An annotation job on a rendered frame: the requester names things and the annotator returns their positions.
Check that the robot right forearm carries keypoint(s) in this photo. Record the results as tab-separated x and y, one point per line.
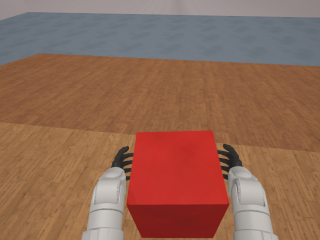
249	206

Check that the robot left hand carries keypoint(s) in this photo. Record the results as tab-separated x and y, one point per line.
119	160

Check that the robot right hand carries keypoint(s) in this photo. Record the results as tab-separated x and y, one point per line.
232	161

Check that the carton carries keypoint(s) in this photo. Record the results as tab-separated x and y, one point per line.
176	187

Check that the robot left forearm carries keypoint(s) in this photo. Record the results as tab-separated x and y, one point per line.
107	207

